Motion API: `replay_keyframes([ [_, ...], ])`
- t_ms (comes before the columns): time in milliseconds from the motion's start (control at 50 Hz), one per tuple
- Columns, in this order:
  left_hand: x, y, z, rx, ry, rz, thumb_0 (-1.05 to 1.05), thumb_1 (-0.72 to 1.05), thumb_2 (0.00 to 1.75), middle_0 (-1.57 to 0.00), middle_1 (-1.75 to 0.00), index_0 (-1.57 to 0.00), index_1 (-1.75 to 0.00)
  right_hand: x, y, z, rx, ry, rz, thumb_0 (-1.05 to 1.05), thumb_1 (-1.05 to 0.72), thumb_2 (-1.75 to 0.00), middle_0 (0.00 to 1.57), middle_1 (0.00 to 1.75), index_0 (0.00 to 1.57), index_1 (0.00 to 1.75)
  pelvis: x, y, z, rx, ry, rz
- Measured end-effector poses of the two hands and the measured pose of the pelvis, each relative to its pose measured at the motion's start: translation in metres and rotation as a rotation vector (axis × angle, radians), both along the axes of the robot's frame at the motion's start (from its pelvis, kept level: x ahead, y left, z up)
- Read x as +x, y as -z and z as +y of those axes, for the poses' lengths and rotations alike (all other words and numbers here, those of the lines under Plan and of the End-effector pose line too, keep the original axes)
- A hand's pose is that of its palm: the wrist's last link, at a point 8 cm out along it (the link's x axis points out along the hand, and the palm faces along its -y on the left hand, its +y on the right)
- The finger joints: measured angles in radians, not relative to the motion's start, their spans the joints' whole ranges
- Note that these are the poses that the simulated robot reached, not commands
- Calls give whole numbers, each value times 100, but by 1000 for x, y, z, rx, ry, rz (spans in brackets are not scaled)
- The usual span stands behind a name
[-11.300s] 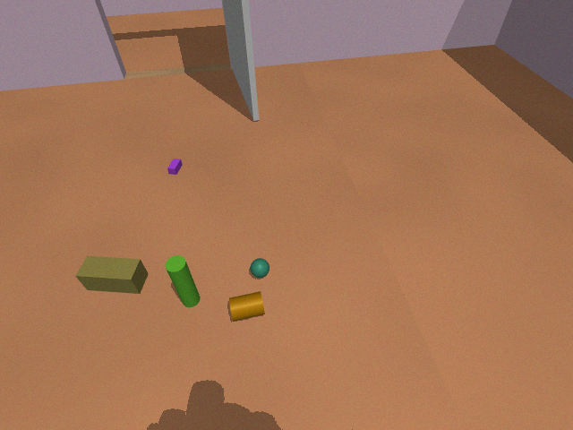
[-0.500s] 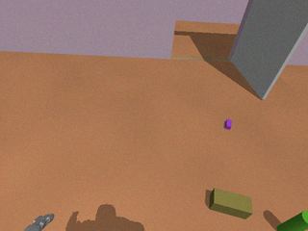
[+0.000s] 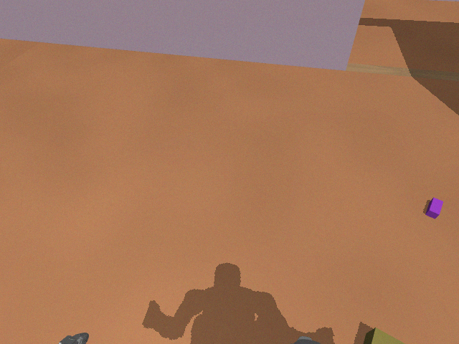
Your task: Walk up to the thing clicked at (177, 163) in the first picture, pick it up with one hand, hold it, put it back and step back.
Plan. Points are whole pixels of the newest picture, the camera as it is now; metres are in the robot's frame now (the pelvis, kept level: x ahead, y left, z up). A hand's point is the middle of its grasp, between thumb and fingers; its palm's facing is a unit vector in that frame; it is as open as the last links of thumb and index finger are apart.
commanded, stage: walk up
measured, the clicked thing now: (434, 208) +0.83 -0.87 -0.72
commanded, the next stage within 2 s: stand in 1.54 s
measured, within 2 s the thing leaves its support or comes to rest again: neither
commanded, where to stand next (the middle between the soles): +0.06 +0.05 m, yaw +18 degrees
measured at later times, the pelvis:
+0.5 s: pelvis +0.01 +0.02 -0.01, yaw +15 degrees
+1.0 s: pelvis +0.00 +0.05 +0.01, yaw +21 degrees
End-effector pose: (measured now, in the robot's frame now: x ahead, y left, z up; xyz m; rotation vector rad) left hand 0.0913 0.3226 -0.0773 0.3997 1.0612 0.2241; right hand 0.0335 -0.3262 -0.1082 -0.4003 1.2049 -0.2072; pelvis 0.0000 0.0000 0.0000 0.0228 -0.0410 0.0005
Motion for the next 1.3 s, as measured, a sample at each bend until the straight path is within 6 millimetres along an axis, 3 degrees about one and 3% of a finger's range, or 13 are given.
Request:
replay_keyframes([
  [80, -18, -13, -20, 1, -63, 28, 0, 91, 89, -20, -30, -20, -30, 66, -7, -14, 10, -81, -57, 0, -91, -90, 20, 30, 20, 30, 10, -12, -10, 11, -45, 8],
  [140, -33, -17, -23, 21, -106, 45, 0, 90, 89, -20, -30, -21, -30, 104, -12, -17, 17, -137, -82, 0, -91, -90, 20, 30, 20, 30, 16, -15, -17, 1, -75, 17],
  [240, -63, -16, -12, 66, -183, 80, 0, 90, 89, -20, -30, -21, -30, 146, -15, -10, 18, -223, -79, 0, -91, -90, 20, 30, 20, 30, 18, -13, -22, -13, -129, 19],
  [340, -94, -7, 10, 92, -235, 127, 0, 90, 89, -20, -30, -21, -30, 172, -14, 13, 23, -288, -84, 0, -91, -90, 20, 30, 20, 30, 12, -5, -13, -19, -184, 27],
  [440, -114, 14, 42, 89, -282, 140, 0, 90, 89, -20, -30, -21, -30, 177, -9, 45, 14, -319, -90, 0, -91, -90, 20, 30, 20, 30, 6, 9, 9, -3, -239, 31],
  [520, -121, 20, 50, 68, -327, 148, 0, 90, 89, -20, -30, -20, -30, 167, -11, 65, 23, -329, -88, 0, -91, -90, 20, 30, 20, 30, 6, 7, 22, -30, -271, 21],
  [640, -121, 14, 46, 40, -354, 111, 0, 91, 89, -20, -30, -20, -30, 155, -9, 76, 33, -333, -49, 0, -90, -90, 21, 30, 20, 30, 6, -1, 24, -32, -310, 31],
  [760, -131, 11, 27, 29, -364, 109, 0, 91, 89, -20, -30, -20, -30, 159, 6, 81, 63, -324, -47, 0, -91, -90, 21, 30, 20, 30, 7, 0, 22, -58, -327, 5],
  [860, -138, 7, 22, -5, -385, 107, 0, 90, 89, -20, -30, -21, -30, 161, -1, 96, 84, -358, -31, 0, -91, -90, 21, 30, 20, 30, 6, -10, 28, -14, -352, 14],
  [1060, -130, 21, 42, -67, -411, 106, 0, 90, 89, -20, -30, -20, -30, 154, -12, 111, 39, -360, -10, 0, -91, -90, 21, 30, 20, 30, 9, -13, 47, -32, -371, 18],
  [1300, -109, 16, 39, -109, -421, 90, 0, 91, 89, -20, -30, -20, -30, 187, -30, 133, 50, -390, -56, 0, -91, -90, 21, 30, 20, 30, 16, -26, 47, -42, -379, 12],
])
